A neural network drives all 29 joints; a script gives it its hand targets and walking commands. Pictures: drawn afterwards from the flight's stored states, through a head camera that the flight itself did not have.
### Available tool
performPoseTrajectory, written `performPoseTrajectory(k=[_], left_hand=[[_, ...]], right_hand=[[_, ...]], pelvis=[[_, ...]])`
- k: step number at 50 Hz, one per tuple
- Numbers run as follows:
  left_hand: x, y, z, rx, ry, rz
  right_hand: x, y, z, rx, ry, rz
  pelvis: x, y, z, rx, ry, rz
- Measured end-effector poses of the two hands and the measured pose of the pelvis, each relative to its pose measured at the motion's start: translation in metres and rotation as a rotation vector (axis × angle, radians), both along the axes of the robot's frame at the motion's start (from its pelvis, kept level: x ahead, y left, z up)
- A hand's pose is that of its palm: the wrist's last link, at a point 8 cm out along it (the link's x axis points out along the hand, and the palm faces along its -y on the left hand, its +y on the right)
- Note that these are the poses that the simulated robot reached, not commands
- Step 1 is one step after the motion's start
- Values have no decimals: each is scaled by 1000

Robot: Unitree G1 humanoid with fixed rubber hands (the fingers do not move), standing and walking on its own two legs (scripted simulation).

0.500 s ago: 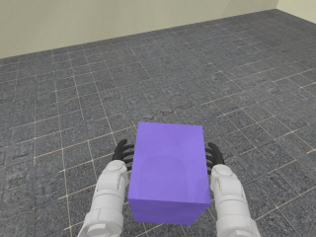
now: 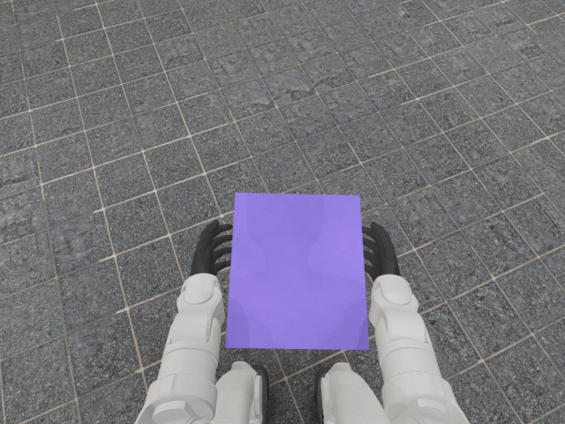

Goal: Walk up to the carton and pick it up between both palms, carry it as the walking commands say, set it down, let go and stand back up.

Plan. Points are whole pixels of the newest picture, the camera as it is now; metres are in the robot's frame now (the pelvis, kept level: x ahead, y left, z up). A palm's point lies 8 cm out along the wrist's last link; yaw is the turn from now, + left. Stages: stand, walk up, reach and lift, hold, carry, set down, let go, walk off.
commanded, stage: set down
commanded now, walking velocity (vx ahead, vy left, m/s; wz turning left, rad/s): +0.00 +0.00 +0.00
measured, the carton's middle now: (292, 279) +0.33 -0.01 -0.15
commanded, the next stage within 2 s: none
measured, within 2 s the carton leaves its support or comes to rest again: neither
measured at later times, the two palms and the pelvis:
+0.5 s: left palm (214, 279) +0.34 +0.13 -0.16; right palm (367, 281) +0.34 -0.14 -0.16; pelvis -0.02 +0.00 -0.04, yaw +0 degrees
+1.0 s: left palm (226, 269) +0.38 +0.13 -0.24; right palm (360, 274) +0.37 -0.15 -0.24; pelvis -0.04 +0.00 -0.11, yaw +0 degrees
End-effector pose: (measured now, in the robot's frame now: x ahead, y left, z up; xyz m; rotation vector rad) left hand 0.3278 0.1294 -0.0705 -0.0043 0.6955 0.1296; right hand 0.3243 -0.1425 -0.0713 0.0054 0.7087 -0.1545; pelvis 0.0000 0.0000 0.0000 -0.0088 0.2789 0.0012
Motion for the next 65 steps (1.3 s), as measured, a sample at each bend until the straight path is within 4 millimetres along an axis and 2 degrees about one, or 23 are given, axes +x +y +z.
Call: performPoseTrajectory(k=[8, 14, 23, 31, 43, 59, 65], left_hand=[[8, 3, -25, 41, -26, -22], [14, 4, -43, 80, -43, -67], [10, 4, -82, 89, -7, -74], [15, 2, -115, 92, 8, -87], [39, -4, -148, 84, -22, -101], [64, -2, -211, 73, -1, -111], [77, -2, -227, 68, -8, -109]], right_hand=[[11, 3, -24, -5, -28, 10], [12, 4, -44, -27, -43, 9], [11, 3, -81, -58, -7, 42], [15, 0, -113, -34, -1, 19], [32, -5, -147, -38, -33, -5], [55, -3, -208, -48, -6, -7], [66, -4, -226, -44, -13, -11]], pelvis=[[-9, 2, -20, -3, 41, 2], [-12, 2, -29, -4, 76, 2], [-17, 0, -41, -1, 111, 3], [-22, -4, -55, 3, 169, 4], [-33, -7, -85, 1, 237, -3], [-42, -2, -135, -9, 323, -5], [-45, -2, -154, -10, 341, -2]])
